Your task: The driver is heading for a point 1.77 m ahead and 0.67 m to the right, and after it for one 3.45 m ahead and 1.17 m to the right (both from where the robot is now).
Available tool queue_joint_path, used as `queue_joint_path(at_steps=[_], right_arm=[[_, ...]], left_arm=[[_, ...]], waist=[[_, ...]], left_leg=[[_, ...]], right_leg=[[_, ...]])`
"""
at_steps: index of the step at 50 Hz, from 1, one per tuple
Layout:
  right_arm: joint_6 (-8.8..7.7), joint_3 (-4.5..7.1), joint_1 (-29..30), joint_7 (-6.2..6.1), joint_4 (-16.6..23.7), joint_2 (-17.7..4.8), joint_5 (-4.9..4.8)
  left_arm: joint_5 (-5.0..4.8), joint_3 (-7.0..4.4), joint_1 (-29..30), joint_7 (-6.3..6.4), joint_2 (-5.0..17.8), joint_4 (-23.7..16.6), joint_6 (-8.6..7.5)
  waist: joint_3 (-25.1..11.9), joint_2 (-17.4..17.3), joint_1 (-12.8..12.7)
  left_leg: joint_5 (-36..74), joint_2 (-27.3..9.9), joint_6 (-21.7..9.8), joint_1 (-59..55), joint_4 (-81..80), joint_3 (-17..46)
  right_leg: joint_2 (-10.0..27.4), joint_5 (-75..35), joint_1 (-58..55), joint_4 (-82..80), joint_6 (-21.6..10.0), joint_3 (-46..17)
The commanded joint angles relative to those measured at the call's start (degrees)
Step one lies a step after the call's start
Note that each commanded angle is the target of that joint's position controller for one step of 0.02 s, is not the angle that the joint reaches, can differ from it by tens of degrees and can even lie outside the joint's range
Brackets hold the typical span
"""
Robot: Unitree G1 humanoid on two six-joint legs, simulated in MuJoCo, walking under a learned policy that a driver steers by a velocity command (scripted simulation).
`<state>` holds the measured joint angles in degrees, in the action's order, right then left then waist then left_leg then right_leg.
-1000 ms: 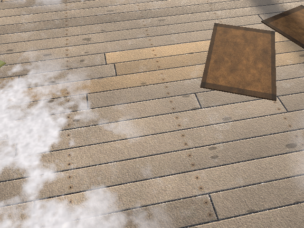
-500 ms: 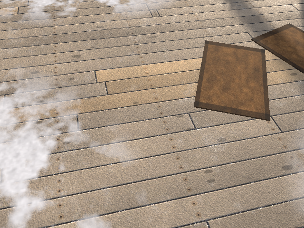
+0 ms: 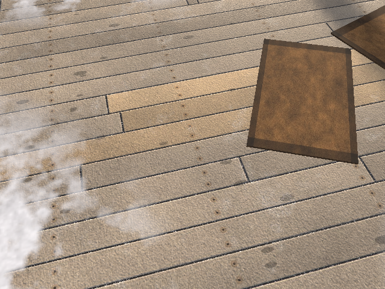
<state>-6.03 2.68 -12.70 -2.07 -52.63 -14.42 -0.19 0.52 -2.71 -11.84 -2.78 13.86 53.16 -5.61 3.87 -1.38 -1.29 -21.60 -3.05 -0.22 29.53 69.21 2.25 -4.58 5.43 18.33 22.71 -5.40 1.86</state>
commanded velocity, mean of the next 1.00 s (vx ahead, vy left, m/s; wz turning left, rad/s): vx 0.05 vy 0.00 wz -0.53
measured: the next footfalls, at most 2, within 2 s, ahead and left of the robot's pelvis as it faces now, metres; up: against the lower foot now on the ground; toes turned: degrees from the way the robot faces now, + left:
left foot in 0.34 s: +0.21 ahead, +0.12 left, +0.00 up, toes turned -16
right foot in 0.76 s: +0.09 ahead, -0.12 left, +0.00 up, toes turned -30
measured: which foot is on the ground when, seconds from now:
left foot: up 0.00-0.32, down 0.34-0.76, up 0.78-1.00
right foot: down 0.00-0.34, up 0.36-0.74, down 0.76-1.00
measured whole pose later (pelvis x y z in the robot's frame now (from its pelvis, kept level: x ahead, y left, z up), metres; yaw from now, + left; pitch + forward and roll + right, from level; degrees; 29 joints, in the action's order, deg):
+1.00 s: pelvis +0.09 -0.02 +0.01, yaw -34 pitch +3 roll +2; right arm 0.4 5.4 -7.1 -2.6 -44.5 -18.6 0.2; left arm -0.2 -3.9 -11.3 0.9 16.7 36.9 0.6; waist 2.2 -2.0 0.2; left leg -19.3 -0.6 3.8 32.4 61.3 2.2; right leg -2.6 11.0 16.7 25.4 -3.5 -4.5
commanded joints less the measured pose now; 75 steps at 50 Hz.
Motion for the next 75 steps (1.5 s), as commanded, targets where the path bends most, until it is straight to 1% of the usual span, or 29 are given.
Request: queue_joint_path(at_steps=[1, 11, 15, 16, 17, 18, 19, 20, 21, 24, 29, 33, 37, 38, 39, 40, 41, 42, 43, 46, 51, 58, 61, 63, 64, 65, 66, 70, 75], right_arm=[[1.55, 1.45, -8.37, -1.15, 1.8, -3.16, 0.5], [3.65, 2.04, 9.94, -1.0, 8.19, -5.03, -0.13], [1.96, 2.69, 5.77, -0.16, 7.66, -6.58, -0.61], [1.55, 3.09, 3.29, -0.04, 7.13, -7.73, -0.38], [1.63, 3.82, 1.18, -0.41, 7.35, -11.08, 0.71], [2.58, 4.37, 3.19, -0.71, 7.84, -14.42, 2.16], [2.66, 3.66, 2.47, -0.55, 8.58, -10.39, 2.19], [2.57, 2.85, 4.49, -0.49, 9.9, -7.66, 1.67], [2.79, 2.58, 6.8, -0.33, 10.51, -6.87, 1.14], [3.89, 2.45, 7.81, -0.47, 10.41, -7.8, 1.05], [4.95, 3.25, 5.58, -1.29, 9.7, -10.43, 0.98], [5.09, 3.97, 6.16, -0.45, 9.86, -12.53, 0.24], [5.23, 4.12, 6.25, 0.06, 9.19, -12.22, -1.51], [5.32, 3.6, 2.72, 0.42, 7.88, -9.87, -0.89], [5.39, 2.09, 2.66, 1.06, 10.02, -5.36, 2.14], [5.03, 2.48, 7.36, 0.69, 12.54, -6.51, 1.84], [5.13, 3.15, 9.99, 0.22, 13.12, -9.02, 0.41], [5.38, 3.63, 9.43, -0.24, 12.69, -9.94, -0.2], [5.71, 3.88, 7.97, -0.9, 11.32, -9.98, 0.34], [5.82, 4.07, 5.03, -0.92, 11.09, -9.4, 0.68], [5.73, 3.19, 6.48, -0.37, 12.13, -7.47, 0.29], [5.18, 2.71, 6.6, 0.82, 13.12, -7.36, -0.23], [4.44, 2.22, 3.95, 1.47, 12.54, -5.97, -0.19], [3.93, 2.35, 1.51, 1.57, 12.6, -8.68, 1.4], [4.14, 3.1, 2.43, 1.4, 12.95, -12.66, 1.67], [4.23, 2.31, 4.85, 1.62, 12.61, -9.55, 1.41], [4.05, 1.47, 7.08, 1.88, 13.54, -6.7, 1.26], [3.11, 1.26, 5.07, 1.8, 13.31, -7.43, 1.09], [3.55, 0.7, 3.58, 1.29, 13.64, -6.47, 0.86]], left_arm=[[0.45, -1.67, 1.14, 1.0, 8.67, -3.65, -0.75], [-1.52, -3.3, -3.49, 4.53, 11.63, -4.72, 3.54], [-2.15, -3.43, 0.18, 5.11, 10.89, -7.42, 4.85], [-2.26, -3.0, 0.94, 5.3, 9.7, -8.57, 5.19], [-1.54, -1.91, -0.34, 5.4, 6.29, -9.75, 5.44], [-1.6, -1.54, -4.88, 5.33, 3.79, -10.98, 5.11], [-1.07, -2.78, -6.37, 5.04, 9.78, -10.22, 4.68], [-1.52, -3.95, -6.26, 4.8, 12.82, -9.56, 5.07], [-1.6, -4.27, -6.06, 5.0, 12.37, -8.98, 6.02], [-1.79, -3.53, -3.81, 4.66, 8.53, -10.75, 7.84], [-1.71, -2.44, 1.55, 3.64, 6.21, -15.5, 7.76], [-1.7, -2.72, 2.55, 2.49, 7.28, -17.41, 8.21], [-1.53, -3.82, -1.61, 1.6, 7.82, -16.89, 8.73], [-1.44, -4.78, -4.11, 2.2, 10.09, -16.33, 8.66], [-1.02, -6.46, -5.93, 3.42, 17.61, -17.46, 8.46], [0.77, -6.03, -5.1, 2.89, 19.02, -19.15, 7.08], [1.31, -5.64, -4.31, 2.32, 16.91, -19.03, 5.81], [0.49, -5.15, -1.05, 2.41, 15.27, -19.06, 5.07], [-0.53, -4.54, 1.76, 2.74, 13.23, -19.46, 5.07], [-0.77, -3.57, 2.8, 3.55, 11.61, -20.21, 5.38], [-0.63, -3.22, 1.21, 4.47, 11.31, -20.17, 5.5], [0.01, -2.51, 2.08, 3.5, 11.31, -19.48, 5.91], [-0.63, -1.56, 3.74, 3.41, 9.61, -18.95, 6.05], [0.02, -0.7, 0.96, 3.52, 7.34, -18.15, 5.47], [0.81, -0.75, -2.59, 3.14, 6.87, -17.82, 4.85], [0.75, -0.73, -1.47, 3.19, 6.61, -17.95, 4.75], [0.82, -1.01, 0.15, 3.3, 7.87, -17.59, 4.87], [0.39, -1.31, 1.83, 3.33, 7.23, -17.59, 6.1], [0.2, -1.34, 0.82, 3.26, 6.16, -16.64, 5.43]], waist=[[-7.91, 3.67, 4.36], [-5.88, 7.71, -0.48], [-7.66, 8.81, 2.76], [-8.75, 7.86, 3.83], [-12.9, 0.91, 3.05], [-12.42, -14.36, -1.28], [-14.33, -12.87, -0.06], [-13.59, -7.63, -0.25], [-12.0, -4.45, -0.9], [-8.11, -5.81, -0.22], [-9.34, -7.87, 2.38], [-9.43, -9.06, 2.68], [-9.12, -7.66, -0.04], [-9.46, -1.97, -0.2], [-9.76, 17.18, 1.28], [-11.15, 16.91, -0.99], [-10.65, 11.53, -2.11], [-8.25, 9.69, -0.08], [-8.14, 7.57, 1.16], [-9.56, 9.04, 2.65], [-9.63, 9.22, 0.95], [-7.25, 9.51, -0.48], [-7.71, 8.21, 1.96], [-10.03, 3.42, 1.82], [-10.18, -5.49, -1.94], [-9.53, -9.79, -2.13], [-8.06, -8.08, -1.39], [-5.07, -3.93, 0.58], [-4.94, 0.83, 1.61]], left_leg=[[3.48, -1.0, 1.08, -2.11, -6.11, 1.31], [12.32, 3.64, 3.63, -0.78, -32.46, 3.59], [11.46, 4.8, 2.6, -9.58, -44.73, 3.03], [18.31, 2.26, 1.45, -15.78, -50.51, 3.16], [27.22, -8.33, -2.41, -25.64, -50.04, 10.53], [44.05, -19.12, -12.1, -32.29, -49.54, 24.26], [46.69, -23.54, -16.55, -31.43, -49.45, 27.8], [45.23, -20.35, -15.21, -29.82, -48.5, 21.59], [41.49, -16.21, -12.64, -27.8, -48.05, 15.37], [34.92, -11.45, -11.67, -21.12, -50.8, 6.56], [33.28, -13.28, -13.21, -23.72, -51.88, 1.84], [29.61, -14.82, -12.23, -22.08, -51.26, -0.7], [22.15, -13.93, -6.65, -19.02, -43.55, -3.96], [15.11, -11.13, -2.25, -12.53, -36.13, -7.76], [-11.58, -3.49, 3.92, 4.48, -16.09, -13.16], [-18.76, 1.63, 4.81, 11.23, -4.54, -3.89], [-14.58, 0.81, 3.87, 11.42, -0.45, -0.19], [-8.93, 0.06, 2.91, 11.57, -1.0, 0.82], [-4.86, -0.56, 2.89, 10.95, -2.14, 1.48], [1.61, 1.3, 3.62, 6.36, -1.81, 1.21], [4.19, 1.48, 4.76, 5.04, -14.52, 1.58], [-0.11, 1.83, 3.8, -6.29, -27.79, 0.22], [7.42, 2.46, 2.31, -14.18, -41.98, -0.87], [25.61, -3.83, -0.41, -25.46, -48.08, 4.37], [34.41, -9.48, -4.25, -27.05, -45.71, 8.99], [26.36, -10.96, -8.21, -20.6, -47.56, 11.45], [19.45, -8.54, -7.35, -18.45, -48.47, 10.0], [10.84, -3.13, -2.5, -16.38, -46.48, 4.74], [11.14, -1.31, -2.12, -17.49, -43.83, 2.91]], right_leg=[[15.49, -38.54, -2.45, -7.55, -11.56, -12.76], [13.67, -4.47, -5.65, -6.1, -7.45, -20.72], [11.71, -9.69, -7.77, 0.69, -5.33, -25.58], [9.33, -7.62, -5.91, 4.03, -2.84, -24.92], [5.56, 4.18, 0.43, 14.06, 0.17, -20.72], [-4.01, 30.75, 14.65, 24.07, 3.39, -10.98], [-0.24, 34.21, 17.69, 37.17, 5.72, -10.49], [1.45, 30.08, 17.87, 42.71, 6.99, -10.71], [2.59, 26.37, 18.15, 45.04, 8.44, -9.54], [3.79, 18.91, 16.97, 45.44, 10.67, -5.8], [6.4, 15.77, 13.5, 32.31, 10.75, -2.75], [6.46, 14.85, 6.12, 22.77, 8.41, 0.32], [3.86, 5.59, -5.0, 5.15, 3.32, 2.89], [5.28, -2.66, -13.06, 0.36, 1.1, -1.46], [21.78, -24.97, -22.6, -0.54, -5.3, -23.32], [28.16, -29.64, -17.5, -1.64, -15.25, -31.29], [24.99, -22.06, -15.01, -3.34, -14.46, -27.76], [21.24, -17.08, -13.19, -3.57, -10.8, -23.26], [18.74, -13.43, -12.37, -3.3, -7.95, -20.87], [15.95, -14.85, -9.68, -3.44, -7.45, -18.55], [15.76, -9.96, -12.71, -3.25, -7.54, -19.83], [15.67, -5.47, -7.17, -2.32, -8.7, -23.17], [13.8, -8.25, -6.62, 0.41, -6.69, -23.13], [9.95, -1.18, -2.16, 3.34, -1.18, -20.3], [3.95, 9.07, 1.19, 7.53, 1.57, -14.12], [3.08, 12.99, -1.73, 6.48, 3.87, -10.27], [3.78, 10.67, -3.82, 5.86, 4.73, -10.15], [4.37, 3.05, -4.18, 4.87, 3.44, -11.66], [4.88, 1.25, -3.34, 4.25, 3.2, -12.68]])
